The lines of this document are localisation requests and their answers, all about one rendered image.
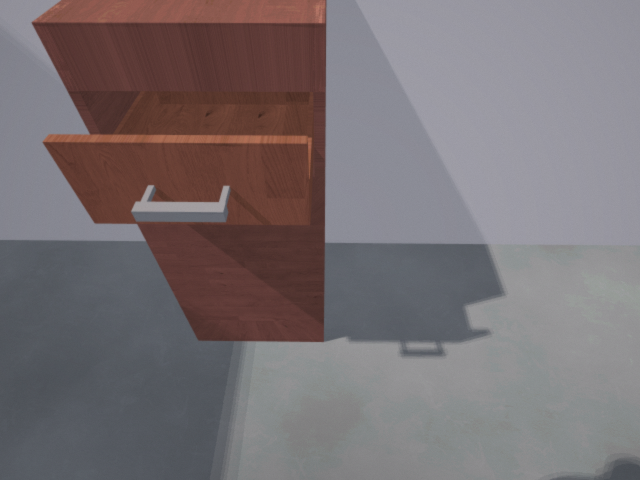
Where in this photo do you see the drawer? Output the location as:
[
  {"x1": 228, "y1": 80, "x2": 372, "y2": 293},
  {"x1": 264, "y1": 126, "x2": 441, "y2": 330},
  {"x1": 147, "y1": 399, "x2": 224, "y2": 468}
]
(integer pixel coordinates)
[{"x1": 43, "y1": 91, "x2": 314, "y2": 225}]

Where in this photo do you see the handle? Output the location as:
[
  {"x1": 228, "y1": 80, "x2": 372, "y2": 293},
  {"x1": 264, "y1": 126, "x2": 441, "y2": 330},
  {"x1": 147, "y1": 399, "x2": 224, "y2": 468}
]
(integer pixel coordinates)
[{"x1": 131, "y1": 185, "x2": 231, "y2": 222}]

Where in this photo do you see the cabinet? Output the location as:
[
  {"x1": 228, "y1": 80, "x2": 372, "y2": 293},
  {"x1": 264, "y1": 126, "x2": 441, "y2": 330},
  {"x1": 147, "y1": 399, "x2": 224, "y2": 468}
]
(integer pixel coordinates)
[{"x1": 31, "y1": 0, "x2": 326, "y2": 342}]

